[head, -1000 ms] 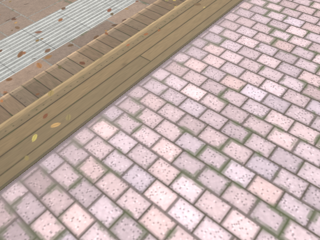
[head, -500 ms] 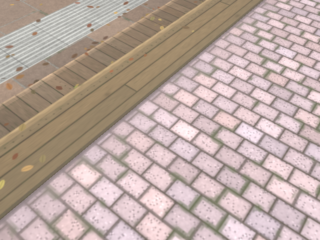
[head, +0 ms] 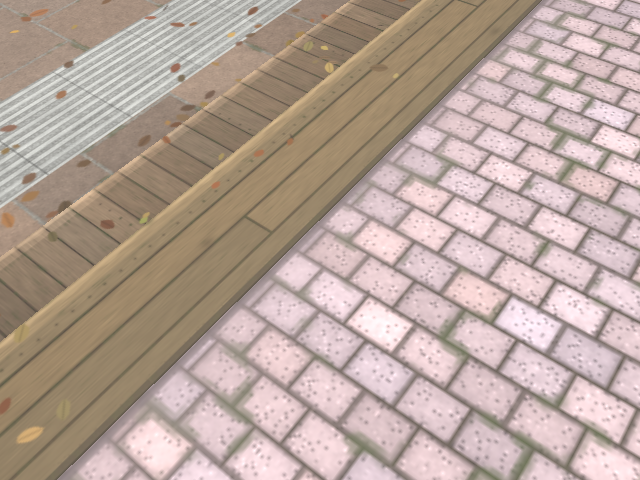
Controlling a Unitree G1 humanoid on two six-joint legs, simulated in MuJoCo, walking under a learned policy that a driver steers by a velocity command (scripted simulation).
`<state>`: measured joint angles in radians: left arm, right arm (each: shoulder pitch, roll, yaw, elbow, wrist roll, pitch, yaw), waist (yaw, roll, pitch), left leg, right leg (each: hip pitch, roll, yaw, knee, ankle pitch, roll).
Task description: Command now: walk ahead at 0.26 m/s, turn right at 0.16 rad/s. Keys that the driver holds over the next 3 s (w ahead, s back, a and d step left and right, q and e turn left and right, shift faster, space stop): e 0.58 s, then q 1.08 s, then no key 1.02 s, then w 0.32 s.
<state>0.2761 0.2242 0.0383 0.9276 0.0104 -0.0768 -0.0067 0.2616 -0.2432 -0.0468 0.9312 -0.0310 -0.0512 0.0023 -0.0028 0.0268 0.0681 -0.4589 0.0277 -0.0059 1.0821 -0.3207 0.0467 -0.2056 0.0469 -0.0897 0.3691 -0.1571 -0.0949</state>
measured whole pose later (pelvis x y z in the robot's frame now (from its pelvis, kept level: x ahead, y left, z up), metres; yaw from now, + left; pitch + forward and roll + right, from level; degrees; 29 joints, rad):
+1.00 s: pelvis +0.07 +0.01 +0.00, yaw -13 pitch -1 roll +0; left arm 0.15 0.20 0.02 0.85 0.02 0.02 0.05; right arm 0.28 -0.26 -0.08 0.92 -0.02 0.07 0.00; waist -0.03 0.03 0.05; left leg -0.37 0.00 0.02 0.92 -0.44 -0.02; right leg -0.16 -0.01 -0.14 0.41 -0.23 -0.05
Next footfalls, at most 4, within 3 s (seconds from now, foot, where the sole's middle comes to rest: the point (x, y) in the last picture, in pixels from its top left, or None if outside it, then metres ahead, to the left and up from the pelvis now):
0.30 left None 0.22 0.10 -0.78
0.72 right None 0.08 -0.09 -0.78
1.18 left None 0.09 0.12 -0.78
1.76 right None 0.12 -0.06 -0.78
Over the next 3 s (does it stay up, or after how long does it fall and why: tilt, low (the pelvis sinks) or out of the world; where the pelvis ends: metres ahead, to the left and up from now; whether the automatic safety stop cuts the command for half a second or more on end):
stays up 0.12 0.02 -0.01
